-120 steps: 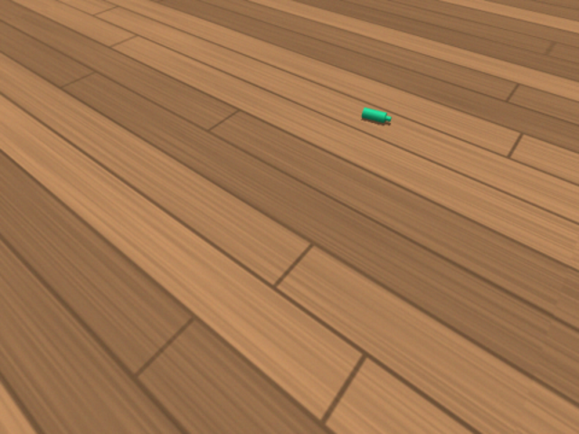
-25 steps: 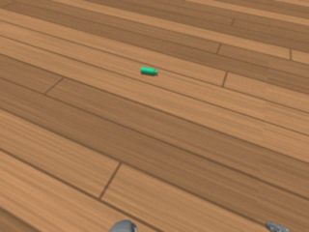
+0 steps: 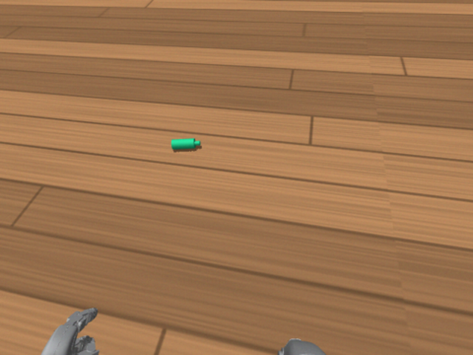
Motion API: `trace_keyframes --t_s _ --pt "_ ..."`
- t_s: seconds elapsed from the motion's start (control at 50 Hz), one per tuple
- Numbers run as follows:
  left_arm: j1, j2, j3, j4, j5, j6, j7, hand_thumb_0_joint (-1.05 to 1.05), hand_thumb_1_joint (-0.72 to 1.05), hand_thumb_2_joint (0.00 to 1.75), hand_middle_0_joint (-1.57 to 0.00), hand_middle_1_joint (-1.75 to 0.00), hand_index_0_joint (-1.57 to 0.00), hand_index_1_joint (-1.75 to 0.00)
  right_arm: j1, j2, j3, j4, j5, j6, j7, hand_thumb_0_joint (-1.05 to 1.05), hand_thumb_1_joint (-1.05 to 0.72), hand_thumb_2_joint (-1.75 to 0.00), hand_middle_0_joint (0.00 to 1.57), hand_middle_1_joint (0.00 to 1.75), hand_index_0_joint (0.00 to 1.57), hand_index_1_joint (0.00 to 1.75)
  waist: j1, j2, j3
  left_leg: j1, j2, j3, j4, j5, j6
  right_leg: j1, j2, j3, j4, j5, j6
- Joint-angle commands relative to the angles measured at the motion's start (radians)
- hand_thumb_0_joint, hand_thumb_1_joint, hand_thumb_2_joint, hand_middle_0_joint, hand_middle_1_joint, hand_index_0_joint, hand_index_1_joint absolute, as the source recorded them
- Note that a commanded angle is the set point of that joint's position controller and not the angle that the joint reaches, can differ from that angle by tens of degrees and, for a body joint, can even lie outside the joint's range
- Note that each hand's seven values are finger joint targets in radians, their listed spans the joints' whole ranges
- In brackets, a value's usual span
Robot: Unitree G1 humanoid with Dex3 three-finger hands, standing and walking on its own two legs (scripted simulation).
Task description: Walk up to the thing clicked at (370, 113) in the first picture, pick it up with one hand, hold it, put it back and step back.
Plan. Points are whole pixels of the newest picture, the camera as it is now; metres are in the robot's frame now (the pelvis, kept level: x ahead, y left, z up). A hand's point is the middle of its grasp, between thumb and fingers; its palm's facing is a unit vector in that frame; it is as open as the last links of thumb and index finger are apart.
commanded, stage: walk up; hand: left
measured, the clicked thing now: (186, 143) +1.34 +0.34 -0.72
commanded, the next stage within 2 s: none
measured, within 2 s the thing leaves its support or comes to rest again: neither
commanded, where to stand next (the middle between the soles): +0.85 +0.08 m, yaw -1 degrees
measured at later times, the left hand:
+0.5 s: hand (83, 304) +0.25 +0.35 -0.14, palm faces -0.05 -0.93 -0.36, open 7.4 cm
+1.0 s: hand (127, 183) +0.54 +0.30 -0.10, palm faces -0.04 -0.91 -0.41, open 7.3 cm
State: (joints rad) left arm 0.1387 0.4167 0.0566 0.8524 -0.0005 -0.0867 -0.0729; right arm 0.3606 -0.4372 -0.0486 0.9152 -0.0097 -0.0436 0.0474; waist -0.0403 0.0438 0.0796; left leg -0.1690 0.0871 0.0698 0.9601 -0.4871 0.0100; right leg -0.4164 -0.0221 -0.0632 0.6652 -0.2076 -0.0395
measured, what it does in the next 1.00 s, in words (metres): walks ahead: left foot, then right foot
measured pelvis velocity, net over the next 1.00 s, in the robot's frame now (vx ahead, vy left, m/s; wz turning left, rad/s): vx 0.44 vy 0.03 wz -0.02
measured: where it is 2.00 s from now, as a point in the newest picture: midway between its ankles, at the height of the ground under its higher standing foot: (228, 217)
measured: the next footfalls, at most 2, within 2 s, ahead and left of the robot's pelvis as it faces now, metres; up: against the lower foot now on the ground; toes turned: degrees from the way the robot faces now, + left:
left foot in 0.36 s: +0.34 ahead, +0.17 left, +0.00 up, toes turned +6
right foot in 0.84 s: +0.53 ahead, -0.09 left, +0.00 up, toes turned -6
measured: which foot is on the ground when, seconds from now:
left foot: up 0.00-0.34, down 0.36-0.86, up 0.88-1.00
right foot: down 0.00-0.40, up 0.42-0.82, down 0.84-1.00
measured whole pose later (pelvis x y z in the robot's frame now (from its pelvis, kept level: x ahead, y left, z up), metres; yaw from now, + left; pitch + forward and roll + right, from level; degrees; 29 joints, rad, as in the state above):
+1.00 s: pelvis +0.44 +0.03 +0.02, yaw -1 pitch -3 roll +0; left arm 0.22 0.37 0.03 0.86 0.00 -0.10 -0.04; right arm 0.30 -0.43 -0.04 0.89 0.00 -0.03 0.05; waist 0.00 0.07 0.09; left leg -0.40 0.04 -0.01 1.05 -0.39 0.03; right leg -0.29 -0.04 -0.08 0.54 -0.20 -0.03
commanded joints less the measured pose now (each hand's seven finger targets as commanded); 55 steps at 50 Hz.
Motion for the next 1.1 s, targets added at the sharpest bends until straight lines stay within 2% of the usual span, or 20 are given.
trace_keyframes --t_s 0.0,0.08,0.18,0.26,0.3,0.34,0.36,0.38,0.42,0.5,0.56,0.66,0.74,0.78,0.8,0.82,0.84,0.86,0.96,1.08 --pt "0.134 0.305 0.087 -0.035 -0.024 -0.012 0.043 0.0 0.9 0.9 -0.2 -0.3 -0.2 -0.3 -0.03 -0.216 -0.051 -0.094 0.018 -0.039 -0.017 0.0 -0.9 -0.9 0.2 0.3 0.2 0.3 0.092 -0.15 -0.098 -0.453 0.028 -0.125 0.218 0.124 0.037 0.398 -0.288 0.448 -0.372 -0.037 -0.188" --pt "0.11 0.259 0.07 -0.057 -0.008 -0.031 0.04 0.0 0.9 0.9 -0.2 -0.3 -0.2 -0.3 0.003 -0.195 -0.063 -0.068 -0.003 -0.021 0.011 0.0 -0.9 -0.9 0.2 0.3 0.2 0.3 0.048 -0.155 -0.044 -0.367 0.038 -0.104 0.066 0.217 0.009 0.22 -0.224 0.271 -0.434 -0.037 -0.172" --pt "0.126 0.278 0.082 -0.066 0.006 -0.041 0.036 0.0 0.9 0.9 -0.2 -0.3 -0.2 -0.3 -0.125 -0.174 -0.069 -0.109 -0.017 -0.026 0.038 0.0 -0.9 -0.9 0.2 0.3 0.2 0.3 0.079 -0.148 -0.016 -0.385 0.06 -0.068 -0.194 0.274 -0.017 0.204 -0.227 0.209 -0.456 -0.184 -0.187" --pt "0.159 0.279 0.075 -0.052 0.004 -0.037 0.034 0.0 0.9 0.9 -0.2 -0.3 -0.2 -0.3 -0.186 -0.153 -0.071 -0.119 -0.014 -0.044 0.046 0.0 -0.9 -0.9 0.2 0.3 0.2 0.3 0.086 -0.144 -0.033 -0.244 0.018 -0.017 -0.354 0.37 -0.001 0.201 -0.201 0.144 -0.377 -0.022 -0.154" --pt "0.126 0.294 0.074 -0.053 0.006 -0.029 0.035 0.0 0.9 0.9 -0.2 -0.3 -0.2 -0.3 -0.123 -0.157 -0.081 -0.1 -0.014 -0.047 0.042 0.0 -0.9 -0.9 0.2 0.3 0.2 0.3 0.031 -0.142 -0.057 -0.1 -0.007 0.015 -0.396 0.355 0.014 0.152 -0.209 0.131 -0.298 0.015 -0.14" --pt "0.172 0.231 0.044 -0.052 0.01 -0.025 0.039 0.0 0.9 0.9 -0.2 -0.3 -0.2 -0.3 0.031 -0.221 -0.109 -0.048 -0.018 -0.056 0.025 0.0 -0.9 -0.9 0.2 0.3 0.2 0.3 -0.047 0.033 -0.14 0.192 -0.047 0.003 -0.442 0.242 0.063 0.041 -0.113 0.037 0.046 0.178 -0.089" --pt "0.213 0.156 0.02 -0.065 -0.001 -0.023 0.041 0.0 0.9 0.9 -0.2 -0.3 -0.2 -0.3 0.152 -0.309 -0.136 -0.039 -0.035 -0.061 0.011 0.0 -0.9 -0.9 0.2 0.3 0.2 0.3 -0.092 0.256 -0.224 0.353 0.175 -0.323 -0.544 0.069 0.14 -0.138 -0.025 -0.013 0.379 0.034 -0.027" --pt "0.218 0.184 0.03 -0.06 -0.012 -0.019 0.051 0.0 0.9 0.9 -0.2 -0.3 -0.2 -0.3 0.134 -0.358 -0.142 -0.074 -0.009 -0.062 0.004 0.0 -0.9 -0.9 0.2 0.3 0.2 0.3 -0.08 0.258 -0.206 0.367 0.358 -0.724 -0.724 -0.036 0.225 -0.308 0.089 0.04 0.503 -0.317 -0.014" --pt "0.182 0.255 0.029 -0.026 -0.005 -0.012 0.059 0.0 0.9 0.9 -0.2 -0.3 -0.2 -0.3 0.016 -0.3 -0.12 -0.097 0.019 -0.055 -0.004 0.0 -0.9 -0.9 0.2 0.3 0.2 0.3 -0.025 0.056 -0.109 0.187 0.309 -0.522 -0.701 0.05 0.217 -0.279 -0.02 0.178 0.562 -0.208 -0.017" --pt "0.262 0.226 0.037 0.041 -0.006 0.005 0.029 0.0 0.9 0.9 -0.2 -0.3 -0.2 -0.3 -0.092 -0.229 -0.085 -0.121 0.012 -0.061 -0.005 0.0 -0.9 -0.9 0.2 0.3 0.2 0.3 0.04 0.113 -0.036 -0.02 0.18 -0.199 -0.736 0.16 0.177 -0.134 -0.085 0.107 0.373 -0.08 0.018" --pt "0.188 0.21 0.04 0.018 0.006 0.013 0.013 0.0 0.9 0.9 -0.2 -0.3 -0.2 -0.3 -0.072 -0.243 -0.086 -0.128 0.007 -0.067 -0.002 0.0 -0.9 -0.9 0.2 0.3 0.2 0.3 0.026 0.109 0.003 -0.04 0.193 -0.179 -0.776 0.126 0.217 -0.141 -0.105 0.07 0.222 -0.056 0.048" --pt "0.087 0.19 0.047 -0.007 0.013 0.012 0.0 0.0 0.9 0.9 -0.2 -0.3 -0.2 -0.3 -0.058 -0.249 -0.09 -0.135 0.008 -0.064 0.003 0.0 -0.9 -0.9 0.2 0.3 0.2 0.3 0.012 0.079 0.014 -0.005 0.178 -0.145 -0.76 0.116 0.2 -0.111 -0.099 0.034 0.031 0.066 0.033" --pt "0.051 0.173 0.049 -0.012 0.011 0.0 0.003 0.0 0.9 0.9 -0.2 -0.3 -0.2 -0.3 -0.056 -0.241 -0.086 -0.14 0.006 -0.052 0.001 0.0 -0.9 -0.9 0.2 0.3 0.2 0.3 0.016 0.057 -0.011 -0.008 0.155 -0.091 -0.637 0.332 0.178 0.03 -0.039 -0.022 -0.08 0.064 0.015" --pt "0.147 0.188 0.062 0.018 0.014 -0.012 0.017 0.0 0.9 0.9 -0.2 -0.3 -0.2 -0.3 -0.061 -0.217 -0.077 -0.152 0.009 -0.045 -0.005 0.0 -0.9 -0.9 0.2 0.3 0.2 0.3 0.078 -0.002 -0.067 -0.067 0.139 -0.07 -0.462 0.441 0.138 0.248 -0.009 -0.014 -0.134 0.069 -0.001" --pt "0.222 0.226 0.077 0.036 0.015 -0.021 0.029 0.0 0.9 0.9 -0.2 -0.3 -0.2 -0.3 -0.032 -0.173 -0.057 -0.152 0.01 -0.045 -0.006 0.0 -0.9 -0.9 0.2 0.3 0.2 0.3 0.112 -0.114 -0.126 -0.128 0.067 -0.006 -0.267 0.451 0.109 0.397 -0.019 0.024 -0.194 -0.004 -0.025" --pt "0.32 0.311 0.104 0.039 0.019 -0.03 0.042 0.0 0.9 0.9 -0.2 -0.3 -0.2 -0.3 0.007 -0.106 -0.032 -0.172 0.012 -0.048 -0.005 0.0 -0.9 -0.9 0.2 0.3 0.2 0.3 0.145 -0.327 -0.201 -0.283 -0.033 0.049 0.035 0.228 0.059 0.529 -0.264 0.366 -0.284 -0.12 -0.083" --pt "0.324 0.372 0.107 0.028 0.003 -0.029 0.047 0.0 0.9 0.9 -0.2 -0.3 -0.2 -0.3 0.0 -0.154 -0.041 -0.161 0.013 -0.038 -0.011 0.0 -0.9 -0.9 0.2 0.3 0.2 0.3 0.147 -0.31 -0.16 -0.476 -0.114 -0.015 0.147 -0.041 0.037 0.567 -0.419 0.701 -0.417 -0.228 -0.189" --pt "0.281 0.352 0.097 0.008 -0.006 -0.023 0.049 0.0 0.9 0.9 -0.2 -0.3 -0.2 -0.3 -0.045 -0.216 -0.057 -0.139 0.006 -0.029 -0.021 0.0 -0.9 -0.9 0.2 0.3 0.2 0.3 0.138 -0.175 -0.122 -0.482 -0.052 -0.105 0.224 -0.035 0.036 0.48 -0.43 0.689 -0.395 -0.2 -0.244" --pt "0.138 0.256 0.064 -0.04 -0.005 -0.027 0.054 0.0 0.9 0.9 -0.2 -0.3 -0.2 -0.3 0.029 -0.183 -0.06 -0.068 0.006 -0.014 0.001 0.0 -0.9 -0.9 0.2 0.3 0.2 0.3 0.047 -0.207 -0.059 -0.356 0.003 -0.11 0.069 0.157 0.014 0.249 -0.233 0.228 -0.399 0.025 -0.165" --pt "0.159 0.275 0.078 -0.07 0.012 -0.033 0.046 0.0 0.9 0.9 -0.2 -0.3 -0.2 -0.3 -0.1 -0.154 -0.065 -0.102 -0.013 -0.018 0.029 0.0 -0.9 -0.9 0.2 0.3 0.2 0.3 0.082 -0.195 -0.025 -0.341 0.035 -0.063 -0.241 0.263 -0.014 0.218 -0.259 0.183 -0.424 -0.132 -0.19"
